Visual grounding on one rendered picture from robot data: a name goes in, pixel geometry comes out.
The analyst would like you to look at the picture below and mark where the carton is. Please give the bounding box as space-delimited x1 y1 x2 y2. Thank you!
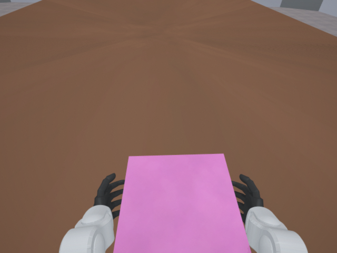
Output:
113 154 251 253

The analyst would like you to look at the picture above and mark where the robot left hand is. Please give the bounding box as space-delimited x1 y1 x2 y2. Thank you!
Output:
93 173 125 219

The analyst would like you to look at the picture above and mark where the robot right hand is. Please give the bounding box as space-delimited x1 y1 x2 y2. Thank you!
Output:
232 174 264 224

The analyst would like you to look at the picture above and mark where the right robot forearm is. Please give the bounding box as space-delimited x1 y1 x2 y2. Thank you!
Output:
245 207 308 253

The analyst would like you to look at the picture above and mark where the left robot forearm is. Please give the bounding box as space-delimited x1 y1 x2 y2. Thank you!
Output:
59 205 115 253

